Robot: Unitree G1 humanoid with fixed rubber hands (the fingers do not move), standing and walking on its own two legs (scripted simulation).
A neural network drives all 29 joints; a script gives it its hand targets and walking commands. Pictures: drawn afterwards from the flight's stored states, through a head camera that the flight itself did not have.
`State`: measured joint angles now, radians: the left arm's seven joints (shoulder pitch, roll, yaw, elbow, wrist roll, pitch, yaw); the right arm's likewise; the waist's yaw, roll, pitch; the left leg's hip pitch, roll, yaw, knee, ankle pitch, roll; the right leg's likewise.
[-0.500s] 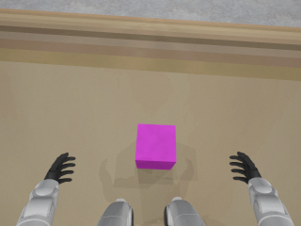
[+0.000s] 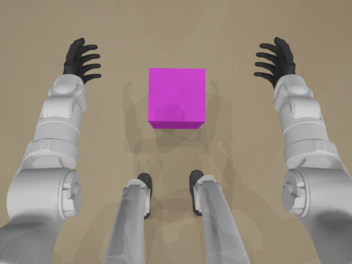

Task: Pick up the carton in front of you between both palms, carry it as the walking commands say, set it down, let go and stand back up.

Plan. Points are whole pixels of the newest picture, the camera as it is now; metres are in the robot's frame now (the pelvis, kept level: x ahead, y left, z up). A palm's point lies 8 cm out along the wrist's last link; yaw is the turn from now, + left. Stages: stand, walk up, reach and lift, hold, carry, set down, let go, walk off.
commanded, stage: reach and lift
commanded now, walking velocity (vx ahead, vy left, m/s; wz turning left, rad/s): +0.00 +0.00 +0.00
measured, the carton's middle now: (176, 102) +0.53 -0.03 -0.54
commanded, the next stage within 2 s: none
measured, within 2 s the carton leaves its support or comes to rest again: leaves its support in 2.00 s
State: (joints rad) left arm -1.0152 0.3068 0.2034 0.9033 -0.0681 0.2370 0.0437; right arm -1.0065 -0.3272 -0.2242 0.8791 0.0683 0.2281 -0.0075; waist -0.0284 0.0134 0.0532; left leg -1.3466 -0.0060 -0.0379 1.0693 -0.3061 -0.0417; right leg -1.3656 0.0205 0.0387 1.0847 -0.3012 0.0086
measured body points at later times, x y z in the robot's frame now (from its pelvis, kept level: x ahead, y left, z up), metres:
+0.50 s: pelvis +0.04 +0.01 -0.08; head +0.38 +0.00 +0.22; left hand +0.56 +0.17 -0.24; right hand +0.54 -0.21 -0.24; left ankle +0.09 +0.14 -0.63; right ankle +0.09 -0.12 -0.63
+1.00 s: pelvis -0.03 +0.01 -0.27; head +0.35 +0.00 -0.03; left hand +0.55 +0.16 -0.44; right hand +0.53 -0.22 -0.45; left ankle +0.09 +0.14 -0.63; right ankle +0.09 -0.12 -0.63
